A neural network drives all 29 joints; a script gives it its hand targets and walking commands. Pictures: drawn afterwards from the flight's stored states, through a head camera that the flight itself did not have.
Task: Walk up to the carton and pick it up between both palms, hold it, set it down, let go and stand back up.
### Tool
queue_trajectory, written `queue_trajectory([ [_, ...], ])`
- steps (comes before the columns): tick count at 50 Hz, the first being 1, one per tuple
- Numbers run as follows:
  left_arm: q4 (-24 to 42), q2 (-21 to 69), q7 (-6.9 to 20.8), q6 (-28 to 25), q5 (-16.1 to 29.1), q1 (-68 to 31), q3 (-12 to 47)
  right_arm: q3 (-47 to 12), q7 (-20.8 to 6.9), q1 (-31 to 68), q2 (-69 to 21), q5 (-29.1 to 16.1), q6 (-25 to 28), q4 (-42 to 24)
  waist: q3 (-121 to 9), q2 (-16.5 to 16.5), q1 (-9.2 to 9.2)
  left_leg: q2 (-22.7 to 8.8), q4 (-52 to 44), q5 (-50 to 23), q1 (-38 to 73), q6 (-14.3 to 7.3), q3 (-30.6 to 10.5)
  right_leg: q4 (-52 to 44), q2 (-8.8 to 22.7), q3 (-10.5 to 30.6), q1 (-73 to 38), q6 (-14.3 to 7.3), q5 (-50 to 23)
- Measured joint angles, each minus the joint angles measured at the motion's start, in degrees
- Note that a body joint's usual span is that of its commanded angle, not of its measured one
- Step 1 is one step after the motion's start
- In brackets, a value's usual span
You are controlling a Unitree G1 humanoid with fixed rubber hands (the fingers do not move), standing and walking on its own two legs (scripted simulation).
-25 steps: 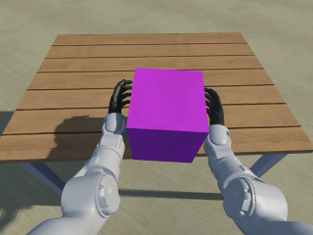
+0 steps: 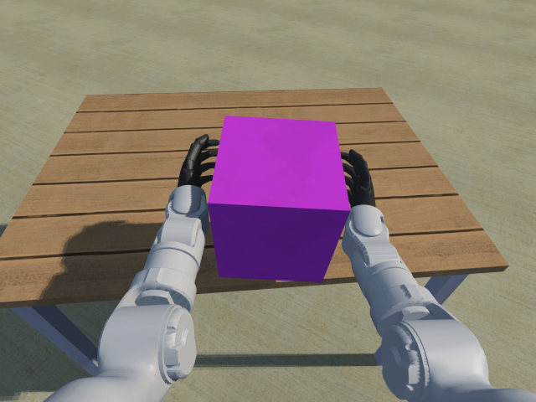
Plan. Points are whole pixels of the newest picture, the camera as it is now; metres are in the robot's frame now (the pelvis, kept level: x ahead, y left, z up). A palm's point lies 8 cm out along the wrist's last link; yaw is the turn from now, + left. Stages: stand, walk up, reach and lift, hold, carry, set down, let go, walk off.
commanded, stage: reach and lift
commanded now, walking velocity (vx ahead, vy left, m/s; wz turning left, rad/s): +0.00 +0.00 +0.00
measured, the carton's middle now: (275, 201) +0.41 +0.02 +0.09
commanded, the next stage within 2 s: hold in 1.24 s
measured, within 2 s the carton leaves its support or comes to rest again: neither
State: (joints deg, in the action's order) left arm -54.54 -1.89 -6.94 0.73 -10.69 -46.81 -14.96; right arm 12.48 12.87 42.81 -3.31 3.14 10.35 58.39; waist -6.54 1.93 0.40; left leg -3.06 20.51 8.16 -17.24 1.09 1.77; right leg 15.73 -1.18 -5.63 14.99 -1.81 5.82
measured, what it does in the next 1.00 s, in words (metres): stands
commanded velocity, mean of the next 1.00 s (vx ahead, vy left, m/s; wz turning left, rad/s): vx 0.00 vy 0.00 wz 0.00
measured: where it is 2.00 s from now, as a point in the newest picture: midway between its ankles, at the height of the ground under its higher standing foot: outside the picture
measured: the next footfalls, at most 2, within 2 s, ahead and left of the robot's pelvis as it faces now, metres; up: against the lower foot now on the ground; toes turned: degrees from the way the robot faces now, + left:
none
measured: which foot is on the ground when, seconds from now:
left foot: down 0.00-1.00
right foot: down 0.00-1.00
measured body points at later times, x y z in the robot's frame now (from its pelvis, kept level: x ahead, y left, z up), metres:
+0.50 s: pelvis -0.01 +0.02 +0.00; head -0.05 +0.05 +0.45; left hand +0.38 +0.17 +0.18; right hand +0.37 -0.10 +0.15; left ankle +0.02 +0.13 -0.75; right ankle +0.02 -0.10 -0.75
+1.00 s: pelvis -0.02 +0.02 +0.00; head -0.04 +0.05 +0.45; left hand +0.38 +0.16 +0.19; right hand +0.37 -0.11 +0.16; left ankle +0.02 +0.13 -0.75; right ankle +0.02 -0.10 -0.75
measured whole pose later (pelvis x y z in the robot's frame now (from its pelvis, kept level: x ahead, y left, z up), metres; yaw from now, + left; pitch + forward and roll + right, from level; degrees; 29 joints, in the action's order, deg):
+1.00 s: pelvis -0.02 +0.02 +0.00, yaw +1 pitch -9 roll -1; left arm -17.9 4.7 -3.5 34.7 -21.4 -43.2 -16.8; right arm 7.4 10.4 39.5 -2.9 -4.6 -11.3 36.6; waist 5.1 3.4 -3.3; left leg -1.3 20.5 8.9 -2.9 -0.6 2.2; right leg 16.2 0.6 -5.2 0.8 0.0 6.6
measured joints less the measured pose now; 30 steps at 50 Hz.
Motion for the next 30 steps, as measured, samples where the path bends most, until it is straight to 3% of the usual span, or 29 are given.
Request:
queue_trajectory([
  [8,17.6,2.0,1.4,12.6,-2.2,6.6,0.2,-8.5,1.1,-4.0,1.2,-9.1,-10.5,-12.4,4.3,0.3,-2.39,0.4,-0.7,1.2,8.4,-0.3,-0.3,-1.8,0.3,-0.3,-9.2,0.6,0.7],
  [17,30.1,3.2,2.6,24.3,-4.8,9.0,1.0,-11.0,1.5,-5.8,1.7,-11.2,-18.1,-19.8,7.1,1.6,-3.59,1.4,0.1,1.7,12.1,-0.8,-1.0,-0.8,1.3,-1.0,-13.1,1.3,1.5],
  [23,34.7,3.8,2.9,29.6,-6.5,8.7,1.6,-9.5,0.5,-6.3,1.0,-10.6,-20.3,-22.0,8.4,1.6,-4.32,2.0,0.7,1.4,12.4,-1.3,-1.2,-0.3,1.9,-1.2,-13.6,1.8,1.2],
  [30,34.1,5.3,2.8,32.1,-8.6,5.7,0.3,-5.4,-1.8,-5.4,0.1,-7.9,-22.2,-22.3,9.7,1.2,-4.92,2.5,0.8,0.7,11.9,-2.1,-0.3,0.9,2.6,-0.3,-12.3,2.2,0.8],
])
